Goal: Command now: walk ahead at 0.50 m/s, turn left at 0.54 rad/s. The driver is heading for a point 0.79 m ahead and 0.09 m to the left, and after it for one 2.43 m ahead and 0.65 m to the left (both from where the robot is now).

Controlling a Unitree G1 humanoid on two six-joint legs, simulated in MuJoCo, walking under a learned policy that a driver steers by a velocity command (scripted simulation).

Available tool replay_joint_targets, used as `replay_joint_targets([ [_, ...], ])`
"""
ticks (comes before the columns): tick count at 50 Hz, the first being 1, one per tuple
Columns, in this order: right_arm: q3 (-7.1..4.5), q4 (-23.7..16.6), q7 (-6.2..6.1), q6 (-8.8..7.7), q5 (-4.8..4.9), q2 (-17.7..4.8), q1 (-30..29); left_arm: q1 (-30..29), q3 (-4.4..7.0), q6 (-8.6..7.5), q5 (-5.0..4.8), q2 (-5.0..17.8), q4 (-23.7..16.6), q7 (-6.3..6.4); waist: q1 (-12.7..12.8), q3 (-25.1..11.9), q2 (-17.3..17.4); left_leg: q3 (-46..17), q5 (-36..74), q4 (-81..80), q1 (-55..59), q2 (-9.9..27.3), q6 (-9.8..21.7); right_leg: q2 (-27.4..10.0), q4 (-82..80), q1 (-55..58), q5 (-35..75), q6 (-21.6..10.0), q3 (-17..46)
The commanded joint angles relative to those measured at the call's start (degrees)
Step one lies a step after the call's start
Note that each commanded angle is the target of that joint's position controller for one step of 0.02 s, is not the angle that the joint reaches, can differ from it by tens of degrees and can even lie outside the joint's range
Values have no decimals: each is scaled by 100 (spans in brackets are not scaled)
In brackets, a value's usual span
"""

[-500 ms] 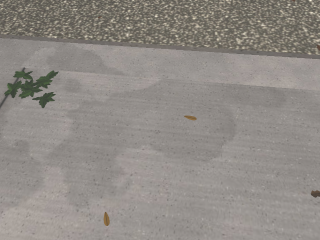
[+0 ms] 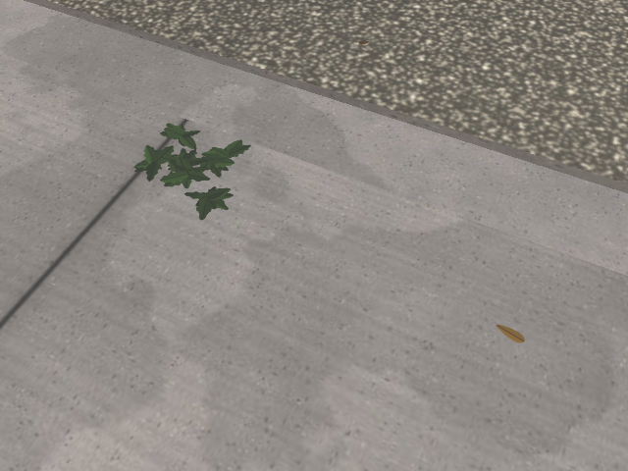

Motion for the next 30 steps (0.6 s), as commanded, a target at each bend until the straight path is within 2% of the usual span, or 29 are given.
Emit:
replay_joint_targets([
  [1, -233, -154, -51, -102, 7, -806, 1067, -543, 87, -434, -81, 687, -875, -51, -373, -1049, -145, -3248, 420, -2027, 3428, 1783, 1272, -192, 1037, -3252, 488, -219, 848],
  [2, -175, -248, -68, -114, -8, -596, 726, -525, 147, -387, 78, 769, -833, -2, -165, -846, -153, -2768, 974, -2091, 2752, 1574, 1153, -370, 563, -2866, 708, -174, 820],
  [3, -145, -349, -92, -115, -63, -540, 578, -398, 176, -303, 126, 778, -829, -6, 0, -748, -23, -2549, 1289, -2220, 2287, 1423, 1127, -461, 360, -2510, 853, -126, 836],
  [5, -173, -383, -142, -135, -44, -637, 580, -309, 170, -170, 184, 651, -870, 2, 107, -657, 45, -2249, 1824, -2366, 1814, 1276, 1157, -465, -83, -2323, 1025, 56, 711],
  [7, -214, -350, -220, -140, -33, -802, 748, -591, 130, -98, 216, 533, -1001, 24, 57, -527, 73, -1935, 2172, -2409, 1532, 1134, 1107, -389, -695, -2399, 1460, 233, 588],
  [11, -229, -276, -327, -51, 31, -857, 1086, -1492, 28, -124, 188, 329, -1235, -17, -303, -441, 363, -1642, 1631, -2223, 1387, 752, 716, -36, -2511, -2134, 2860, 319, 501],
  [15, -230, -189, -358, 25, 59, -879, 1399, -2030, 50, -220, 77, 470, -1414, -140, -522, -419, 528, -2156, 1006, -1895, 1718, 938, 603, 225, -3425, -1844, 3086, 249, 576],
  [18, -241, -208, -395, 71, 47, -876, 1361, -1864, 150, -315, 54, 697, -1425, -203, -346, -446, 697, -2720, 910, -1434, 2159, 1147, 485, 275, -3782, -1531, 2479, 30, 702],
  [19, -238, -249, -398, 84, 41, -849, 1251, -1550, 196, -345, 50, 757, -1355, -195, -156, -515, 783, -2789, 1086, -1214, 2160, 1107, 410, 296, -3938, -1125, 2376, -87, 637],
  [20, -190, -318, -386, 77, 27, -711, 1135, -1001, 277, -376, 92, 891, -1233, -161, 145, -807, 747, -2650, 1425, -671, 2007, 850, 247, 223, -4132, -259, 2475, -268, 608],
  [21, -71, -450, -352, 46, -47, -402, 1049, -170, 364, -390, 195, 1177, -1165, -110, 531, -1553, 316, -2241, 979, 741, 1376, 532, 34, -612, -3981, 1198, 2297, -649, 1338],
  [22, 49, -569, -358, -8, 60, -11, 1881, 500, 478, -328, 293, 1642, -995, -98, 279, -2367, -1405, -1456, -1596, 2700, -678, -333, -398, -1985, -4234, 3310, 1514, -1611, 3781],
  [23, 6, -497, -364, -25, 147, -494, 2029, 544, 408, -287, 131, 1249, -957, -134, 308, -2270, -1671, -1454, -2241, 3688, -1641, 50, -484, -2338, -4635, 3346, 144, -1758, 4955],
  [24, -107, -496, -362, 13, 129, -913, 1473, 270, 287, -243, 100, 799, -1052, -107, 472, -1441, -946, -1434, -1693, 4001, -1886, 311, -536, -2052, -4766, 2638, -71, -1466, 4086],
  [25, -110, -574, -365, 40, 37, -891, 1063, 20, 223, -188, 140, 666, -1057, -102, 424, -944, -496, -1214, -1230, 3913, -1726, 493, -562, -1741, -4833, 1873, 501, -1253, 3260],
  [26, -107, -654, -346, 30, -39, -769, 821, -144, 174, -161, 165, 567, -992, -118, 314, -552, -363, -1179, -959, 3631, -1575, 614, -568, -1469, -4982, 1211, 1135, -1196, 2718],
  [27, -107, -672, -311, 32, -27, -648, 812, -223, 129, -167, 196, 479, -943, -129, 163, -403, -468, -1166, -800, 3383, -1317, 742, -548, -1254, -5136, 799, 1522, -1138, 2287],
  [28, -82, -656, -284, 46, 19, -516, 909, -250, 122, -183, 192, 462, -894, -147, 67, -352, -602, -1094, -743, 3176, -1099, 783, -540, -1122, -5280, 548, 1719, -1135, 1999],
  [30, -33, -640, -266, 75, 14, -329, 916, -200, 144, -229, 127, 531, -760, -177, -9, -327, -619, -957, -695, 2723, -1011, 801, -566, -1078, -5472, 374, 2184, -1270, 1618],
])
